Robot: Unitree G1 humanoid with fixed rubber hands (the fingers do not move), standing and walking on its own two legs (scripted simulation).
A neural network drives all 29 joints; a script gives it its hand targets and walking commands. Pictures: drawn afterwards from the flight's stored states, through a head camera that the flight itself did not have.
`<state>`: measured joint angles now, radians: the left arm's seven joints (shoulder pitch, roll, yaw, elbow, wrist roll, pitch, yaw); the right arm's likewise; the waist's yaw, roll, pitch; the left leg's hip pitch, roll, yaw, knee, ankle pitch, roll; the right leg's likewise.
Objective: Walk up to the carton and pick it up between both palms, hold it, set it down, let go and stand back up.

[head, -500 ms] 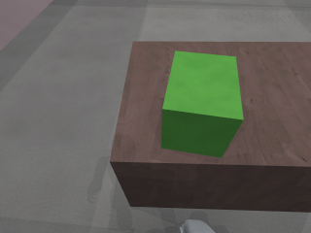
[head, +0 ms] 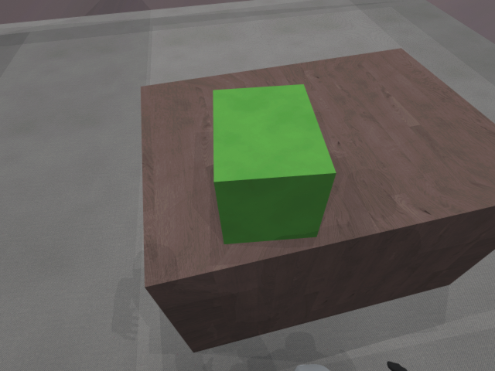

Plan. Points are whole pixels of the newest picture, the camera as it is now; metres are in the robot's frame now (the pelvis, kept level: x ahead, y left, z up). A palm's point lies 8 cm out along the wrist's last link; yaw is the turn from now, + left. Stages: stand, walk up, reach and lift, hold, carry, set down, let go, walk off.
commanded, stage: walk up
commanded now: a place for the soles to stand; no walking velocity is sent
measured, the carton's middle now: (264, 163) +0.55 -0.02 -0.02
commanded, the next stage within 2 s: none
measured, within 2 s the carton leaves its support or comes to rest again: neither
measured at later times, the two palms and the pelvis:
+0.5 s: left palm out of the picture +0.06 +0.24 -0.12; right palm out of the picture -0.02 -0.26 -0.14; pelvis +0.01 +0.00 +0.01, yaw -7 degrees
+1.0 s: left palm out of the picture +0.09 +0.25 -0.12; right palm out of the picture -0.01 -0.27 -0.14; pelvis +0.02 -0.01 +0.00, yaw -12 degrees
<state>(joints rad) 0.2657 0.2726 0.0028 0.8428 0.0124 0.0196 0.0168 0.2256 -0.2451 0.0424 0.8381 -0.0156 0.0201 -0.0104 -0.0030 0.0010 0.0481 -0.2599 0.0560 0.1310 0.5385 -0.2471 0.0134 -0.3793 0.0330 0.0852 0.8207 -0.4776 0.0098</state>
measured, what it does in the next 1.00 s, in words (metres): steps on the spot: right foot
